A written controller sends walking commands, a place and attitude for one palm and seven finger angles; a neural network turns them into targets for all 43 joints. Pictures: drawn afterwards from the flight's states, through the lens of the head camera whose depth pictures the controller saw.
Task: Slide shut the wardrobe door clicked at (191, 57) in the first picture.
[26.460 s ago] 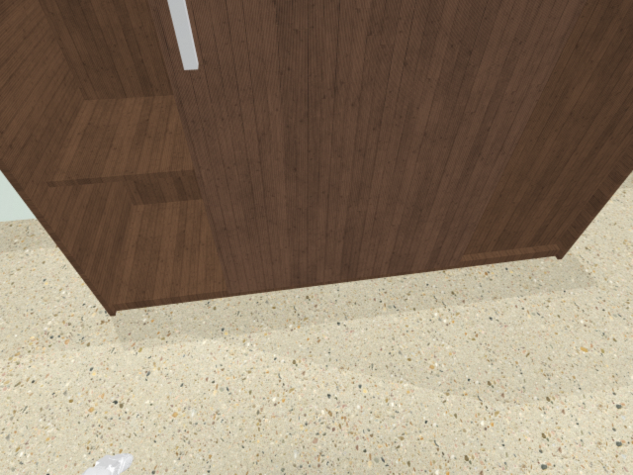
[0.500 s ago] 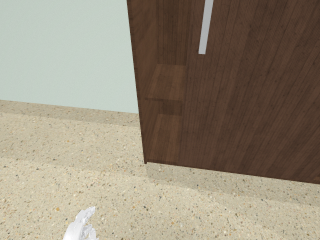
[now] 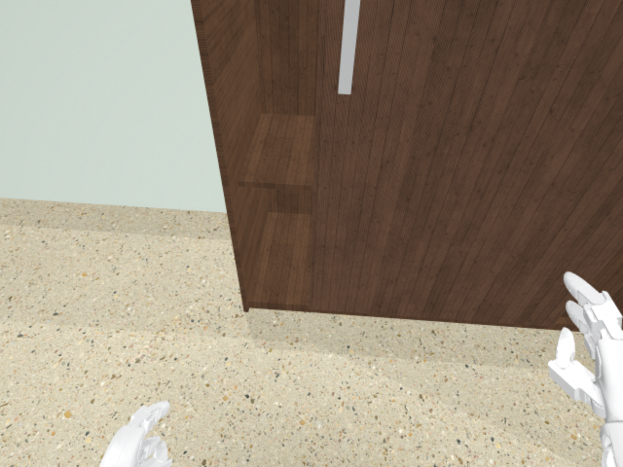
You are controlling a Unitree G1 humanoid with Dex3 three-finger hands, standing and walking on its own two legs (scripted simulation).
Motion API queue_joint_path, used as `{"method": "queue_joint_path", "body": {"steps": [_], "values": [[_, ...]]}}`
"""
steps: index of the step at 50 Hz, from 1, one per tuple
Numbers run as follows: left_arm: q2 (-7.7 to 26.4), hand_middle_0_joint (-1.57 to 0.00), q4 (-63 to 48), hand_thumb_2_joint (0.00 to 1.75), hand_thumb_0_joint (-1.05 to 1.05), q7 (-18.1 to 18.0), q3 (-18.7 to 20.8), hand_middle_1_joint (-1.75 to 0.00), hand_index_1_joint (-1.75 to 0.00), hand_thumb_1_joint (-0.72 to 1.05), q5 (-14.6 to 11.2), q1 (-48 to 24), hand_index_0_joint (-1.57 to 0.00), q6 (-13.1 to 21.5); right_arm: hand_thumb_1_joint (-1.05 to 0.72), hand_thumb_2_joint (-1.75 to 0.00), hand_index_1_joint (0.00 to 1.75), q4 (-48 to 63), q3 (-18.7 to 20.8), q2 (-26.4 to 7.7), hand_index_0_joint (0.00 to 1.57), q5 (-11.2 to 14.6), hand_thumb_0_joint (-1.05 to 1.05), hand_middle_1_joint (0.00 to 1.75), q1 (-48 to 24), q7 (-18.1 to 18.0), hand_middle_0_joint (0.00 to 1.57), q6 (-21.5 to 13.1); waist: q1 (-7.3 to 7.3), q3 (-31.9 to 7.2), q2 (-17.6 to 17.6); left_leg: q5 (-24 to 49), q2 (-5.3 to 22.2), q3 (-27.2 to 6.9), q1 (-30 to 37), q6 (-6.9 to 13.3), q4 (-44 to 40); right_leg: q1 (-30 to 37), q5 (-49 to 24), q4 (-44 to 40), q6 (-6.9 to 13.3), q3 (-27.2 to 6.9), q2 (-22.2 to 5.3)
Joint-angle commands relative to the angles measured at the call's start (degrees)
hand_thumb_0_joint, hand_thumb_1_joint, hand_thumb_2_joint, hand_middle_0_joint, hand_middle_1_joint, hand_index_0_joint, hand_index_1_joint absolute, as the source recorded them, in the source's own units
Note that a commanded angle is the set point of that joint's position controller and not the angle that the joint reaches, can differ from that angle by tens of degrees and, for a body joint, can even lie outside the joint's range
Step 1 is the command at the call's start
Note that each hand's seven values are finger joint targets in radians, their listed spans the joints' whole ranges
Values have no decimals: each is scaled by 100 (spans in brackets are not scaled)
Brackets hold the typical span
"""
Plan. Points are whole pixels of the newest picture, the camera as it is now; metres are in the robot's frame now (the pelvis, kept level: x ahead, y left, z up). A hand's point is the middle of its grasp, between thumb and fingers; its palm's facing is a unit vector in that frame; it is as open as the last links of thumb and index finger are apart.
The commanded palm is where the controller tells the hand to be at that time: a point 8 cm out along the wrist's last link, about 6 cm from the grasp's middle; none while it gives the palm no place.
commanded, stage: let the arm hang, fingers relaxed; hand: right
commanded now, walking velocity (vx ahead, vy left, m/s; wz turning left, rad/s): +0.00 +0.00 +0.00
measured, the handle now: (349, 27) +0.79 -0.02 +0.27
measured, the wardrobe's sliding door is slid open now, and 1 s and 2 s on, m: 0.23 0.23 0.23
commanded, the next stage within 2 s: look to check the result in 1.02 s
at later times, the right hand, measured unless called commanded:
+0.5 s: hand out of the picture -0.04 -0.22 -0.16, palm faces +0.00 +0.98 -0.22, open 7.3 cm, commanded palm none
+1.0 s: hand out of the picture +0.15 -0.23 -0.13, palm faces -0.02 +0.95 -0.31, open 7.4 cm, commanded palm none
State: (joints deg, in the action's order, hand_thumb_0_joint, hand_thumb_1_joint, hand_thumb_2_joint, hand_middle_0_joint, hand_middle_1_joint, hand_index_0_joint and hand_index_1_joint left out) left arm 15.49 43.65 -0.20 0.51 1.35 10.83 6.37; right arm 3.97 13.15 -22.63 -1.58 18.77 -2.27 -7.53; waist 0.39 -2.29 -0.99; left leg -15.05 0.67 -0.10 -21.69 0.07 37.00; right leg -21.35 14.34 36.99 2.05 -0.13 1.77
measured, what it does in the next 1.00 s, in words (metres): stands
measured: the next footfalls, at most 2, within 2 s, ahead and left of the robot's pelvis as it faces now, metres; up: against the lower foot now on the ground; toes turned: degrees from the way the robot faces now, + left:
none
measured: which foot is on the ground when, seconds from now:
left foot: down 0.00-1.00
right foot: down 0.00-1.00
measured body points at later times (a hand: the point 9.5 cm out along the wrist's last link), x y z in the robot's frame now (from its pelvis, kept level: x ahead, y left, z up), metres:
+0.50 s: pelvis +0.00 -0.01 +0.02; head +0.04 -0.02 +0.47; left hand -0.02 +0.26 -0.13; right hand -0.03 -0.27 -0.14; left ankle +0.05 +0.13 -0.72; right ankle +0.06 -0.10 -0.72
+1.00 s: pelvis +0.05 +0.00 +0.02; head +0.06 +0.00 +0.47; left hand +0.14 +0.28 -0.11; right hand +0.15 -0.28 -0.11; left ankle +0.05 +0.13 -0.72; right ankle +0.06 -0.10 -0.72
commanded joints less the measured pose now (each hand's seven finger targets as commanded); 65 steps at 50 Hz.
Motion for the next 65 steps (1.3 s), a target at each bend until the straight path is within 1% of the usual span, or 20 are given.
{"method": "queue_joint_path", "body": {"steps": [1,2,3,4,5,6,7,9,11,12,15,19,21,27,30,33,36,48,61,65], "values": [[1305,-20,-209,90,0,-25,349,-30,-30,90,65,-308,-20,-257,-90,-90,30,-2334,-629,-208,20,-30,0,30,-60,224,20,730,5,-66,298,-733,-64,-288,516,123,645,-498,-1591,-1365,711,-1783,-1392],[1299,-20,-177,90,0,-18,318,-30,-30,90,61,-367,-20,-288,-90,-90,30,-2737,-668,-304,20,-40,0,30,-70,233,20,695,99,-187,590,6,-14,-321,916,160,66,-502,-1662,-1173,558,-1539,-1175],[1206,-20,-51,90,0,-2,297,-30,-30,90,24,-400,-20,-305,-90,-90,30,-3150,-701,-429,20,-35,0,30,-125,231,20,646,101,-268,663,716,250,-672,1206,234,-495,-472,-1375,-899,329,-1178,-797],[1078,-20,64,90,0,34,258,-30,-30,90,-22,-366,-20,-389,-90,-90,30,-3527,-790,-532,20,-18,0,30,-402,234,20,647,-76,-120,694,277,625,-1162,881,372,-1042,-336,-232,-784,115,-774,-432],[1031,-20,191,90,0,37,249,-30,-30,90,-12,-301,-20,-500,-90,-90,30,-3849,-859,-637,20,-9,0,30,-738,239,20,647,-200,27,977,-444,887,-1559,360,559,-1603,32,479,-508,38,-522,-186],[993,-20,337,90,0,26,255,-30,-30,90,16,-178,-20,-591,-90,-90,30,-4127,-914,-664,20,-7,0,30,-1000,233,20,667,-296,170,935,-1096,1024,-1737,-171,695,-2020,511,573,-231,21,-331,-94],[968,-20,465,90,0,25,260,-30,-30,90,22,-33,-20,-654,-90,-90,30,-4359,-954,-673,20,1,0,30,-1223,218,20,700,-389,293,979,-1501,942,-1607,-539,712,-2208,883,455,-140,36,-292,-102],[878,-20,752,90,0,12,208,-30,-30,90,43,158,-20,-654,-90,-90,30,-4818,-1037,-517,20,32,0,30,-1312,207,20,709,-436,328,55,-1359,634,-1300,-522,550,-1894,1071,256,-745,60,-506,-294],[985,-20,908,90,0,-8,202,-30,-30,90,76,37,-20,-653,-90,-90,30,-5264,-1052,-410,20,41,0,30,-1004,207,20,738,-216,443,-646,-1480,233,-962,-8,341,-1625,389,1267,-1701,120,-994,-594],[1078,-20,964,90,0,-20,222,-30,-30,90,64,-28,-20,-646,-90,-90,30,-5465,-1025,-428,20,32,0,30,-799,206,20,741,-97,434,-734,-1254,148,-847,341,311,-1488,81,1600,-1941,166,-1170,-672],[1006,-20,1245,90,0,-96,256,-30,-30,90,51,51,-20,-620,-90,-90,30,-6055,-1002,-155,20,36,0,30,-366,231,20,725,36,62,-670,-737,97,-672,1017,310,-1357,14,1593,-2127,169,-1106,-694],[831,-20,1540,90,0,-146,282,-30,-30,90,29,302,-20,-644,-90,-90,30,-6427,-1042,9,20,41,0,30,-328,217,20,703,-65,236,-191,-850,225,-783,728,347,-1751,355,1070,-1874,122,-896,-594],[808,-20,1641,90,0,-154,294,-30,-30,90,28,378,-20,-647,-90,-90,30,-6518,-1040,-16,20,47,0,30,-389,201,20,695,-115,414,-133,-928,257,-785,532,358,-1840,449,973,-1871,118,-911,-617],[913,-20,1735,90,0,-146,317,-30,-30,90,6,259,-20,-624,-90,-90,30,-6689,-1042,-138,20,48,0,30,-435,168,20,672,-77,309,-127,-502,247,-643,759,323,-1706,576,944,-2083,169,-1097,-762],[945,-20,1750,90,0,-127,313,-30,-30,90,17,89,-20,-616,-90,-90,30,-6702,-1038,-196,20,34,0,30,-576,162,20,678,-56,542,-52,-386,267,-564,767,283,-1678,472,1060,-2296,183,-1193,-810],[968,-20,1757,90,0,-100,298,-30,-30,90,8,-48,-20,-591,-90,-90,30,-6677,-1046,-289,20,36,0,30,-739,154,20,630,-73,390,88,-120,342,-610,903,278,-1739,663,605,-2210,170,-1110,-765],[1037,-20,1767,90,0,-76,290,-30,-30,90,11,-231,-20,-585,-90,-90,30,-6626,-1053,-370,20,35,0,30,-941,158,20,615,-94,481,55,-69,358,-597,811,242,-1771,797,462,-2260,132,-1092,-764],[1216,-20,1778,90,0,-37,203,-30,-30,90,-19,-730,-20,-489,-90,-90,30,-6407,-1047,-624,20,67,0,30,-1430,150,20,507,-118,-151,111,1456,554,-698,1369,192,-1823,1526,-1559,-1887,38,-734,-721],[1277,-20,1784,90,0,-70,122,-30,-30,90,-12,-698,-20,-534,-90,-90,30,-6400,-1083,-625,20,95,0,30,-1447,141,20,541,-120,-188,1,1745,560,-736,1619,200,-1988,1725,-1689,-1898,-31,-603,-758],[1222,-20,1815,90,0,-87,111,-30,-30,90,-21,-645,-20,-547,-90,-90,30,-6438,-1096,-563,20,106,0,30,-1373,130,20,553,-116,-134,106,1839,556,-729,1612,193,-2018,1767,-1719,-1882,-27,-576,-757]]}}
